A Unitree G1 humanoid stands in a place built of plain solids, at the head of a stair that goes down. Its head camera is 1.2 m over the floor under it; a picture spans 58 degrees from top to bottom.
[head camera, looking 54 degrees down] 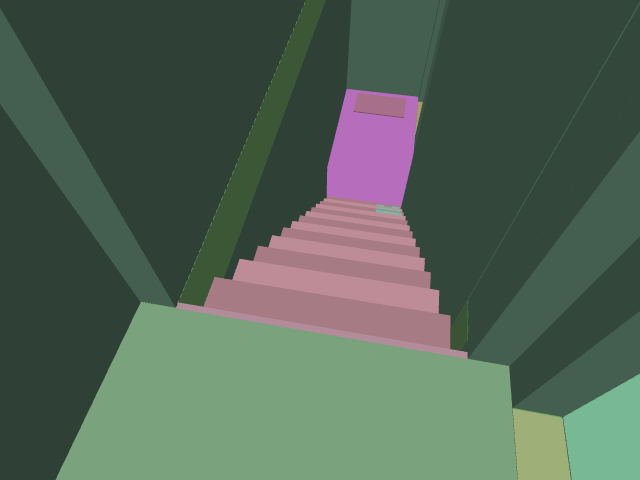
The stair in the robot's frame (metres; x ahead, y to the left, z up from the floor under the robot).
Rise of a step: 0.21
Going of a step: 0.22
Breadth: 0.88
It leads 11 degrees to the right of straight ahead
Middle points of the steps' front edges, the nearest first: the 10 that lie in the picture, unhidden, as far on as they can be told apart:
0.55 0.01 0.00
0.77 -0.03 -0.20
0.99 -0.07 -0.41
1.21 -0.11 -0.61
1.42 -0.15 -0.82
1.64 -0.19 -1.02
1.86 -0.24 -1.23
2.08 -0.28 -1.43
2.29 -0.32 -1.64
2.51 -0.36 -1.84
